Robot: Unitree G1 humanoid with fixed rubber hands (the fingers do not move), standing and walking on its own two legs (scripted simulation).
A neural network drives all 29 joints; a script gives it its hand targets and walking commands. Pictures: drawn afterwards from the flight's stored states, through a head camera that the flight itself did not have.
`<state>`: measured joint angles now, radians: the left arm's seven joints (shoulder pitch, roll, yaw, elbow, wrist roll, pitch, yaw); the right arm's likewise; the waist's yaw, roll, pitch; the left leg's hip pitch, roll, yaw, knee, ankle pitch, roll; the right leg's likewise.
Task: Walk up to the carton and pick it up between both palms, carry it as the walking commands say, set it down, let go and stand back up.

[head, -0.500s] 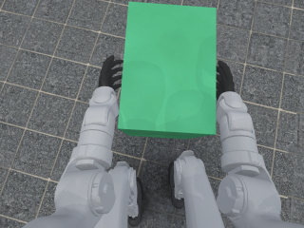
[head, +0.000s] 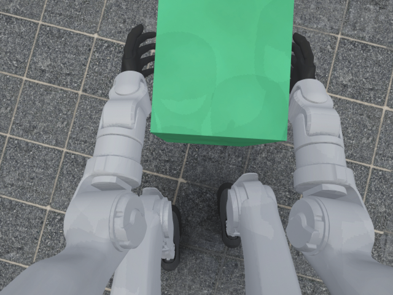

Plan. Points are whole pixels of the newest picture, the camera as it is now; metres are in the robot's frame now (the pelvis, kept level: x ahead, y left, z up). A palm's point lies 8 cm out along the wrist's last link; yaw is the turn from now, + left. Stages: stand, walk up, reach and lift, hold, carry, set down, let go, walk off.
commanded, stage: set down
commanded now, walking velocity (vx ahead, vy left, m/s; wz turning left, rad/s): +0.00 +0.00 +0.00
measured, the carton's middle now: (213, 71) +0.54 -0.09 -0.18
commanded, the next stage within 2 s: none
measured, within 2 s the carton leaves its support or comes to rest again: rests again in 1.36 s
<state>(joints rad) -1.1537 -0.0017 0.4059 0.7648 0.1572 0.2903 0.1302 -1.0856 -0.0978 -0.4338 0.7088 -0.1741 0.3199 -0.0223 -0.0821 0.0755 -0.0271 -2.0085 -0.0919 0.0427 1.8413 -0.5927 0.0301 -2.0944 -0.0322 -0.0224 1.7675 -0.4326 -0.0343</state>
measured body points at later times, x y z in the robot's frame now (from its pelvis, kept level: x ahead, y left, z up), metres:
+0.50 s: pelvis +0.00 +0.00 -0.06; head +0.34 -0.05 +0.22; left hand +0.56 +0.06 -0.20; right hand +0.52 -0.24 -0.20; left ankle +0.08 +0.09 -0.45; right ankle +0.13 -0.11 -0.45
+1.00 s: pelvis -0.01 +0.00 -0.09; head +0.34 -0.05 +0.19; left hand +0.56 +0.05 -0.22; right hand +0.52 -0.24 -0.23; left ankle +0.08 +0.10 -0.45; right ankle +0.13 -0.11 -0.45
